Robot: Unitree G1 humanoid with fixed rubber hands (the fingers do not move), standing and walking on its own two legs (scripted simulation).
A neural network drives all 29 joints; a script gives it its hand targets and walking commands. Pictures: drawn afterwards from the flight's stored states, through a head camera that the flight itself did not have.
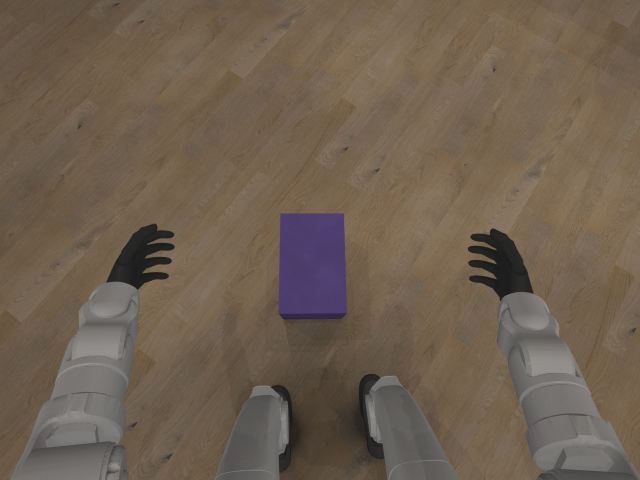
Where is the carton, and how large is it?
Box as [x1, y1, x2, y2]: [279, 213, 346, 318]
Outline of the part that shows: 280,214 279,314 283,318 341,318 346,313 343,213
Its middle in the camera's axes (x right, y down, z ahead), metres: -0.02 +0.07 +1.05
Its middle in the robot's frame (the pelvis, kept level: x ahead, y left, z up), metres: +0.48 +0.02 -0.63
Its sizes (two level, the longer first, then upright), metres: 0.258 0.166 0.170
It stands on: the floor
